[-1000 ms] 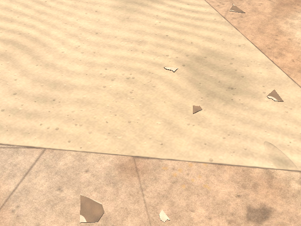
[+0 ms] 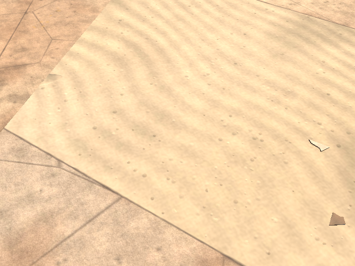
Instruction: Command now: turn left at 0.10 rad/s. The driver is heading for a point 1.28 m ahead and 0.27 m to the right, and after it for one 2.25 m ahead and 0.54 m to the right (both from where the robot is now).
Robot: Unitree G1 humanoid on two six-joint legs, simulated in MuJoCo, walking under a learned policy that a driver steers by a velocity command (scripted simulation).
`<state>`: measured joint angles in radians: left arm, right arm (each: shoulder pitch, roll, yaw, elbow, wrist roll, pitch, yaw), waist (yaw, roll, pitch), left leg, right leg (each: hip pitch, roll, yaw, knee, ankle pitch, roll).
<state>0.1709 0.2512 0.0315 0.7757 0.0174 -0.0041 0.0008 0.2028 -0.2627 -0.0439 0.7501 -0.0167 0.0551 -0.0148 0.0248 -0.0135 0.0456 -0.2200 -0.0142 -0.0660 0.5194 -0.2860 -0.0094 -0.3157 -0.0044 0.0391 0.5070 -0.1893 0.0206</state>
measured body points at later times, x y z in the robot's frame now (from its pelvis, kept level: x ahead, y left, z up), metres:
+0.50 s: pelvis +0.03 +0.02 +0.00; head +0.04 +0.02 +0.45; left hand +0.11 +0.29 -0.13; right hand +0.10 -0.24 -0.13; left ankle -0.01 +0.13 -0.73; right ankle +0.05 -0.13 -0.73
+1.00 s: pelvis +0.16 -0.04 +0.01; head +0.17 -0.06 +0.46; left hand +0.12 +0.21 -0.12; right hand +0.29 -0.31 -0.11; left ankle +0.23 +0.12 -0.67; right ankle +0.08 -0.12 -0.73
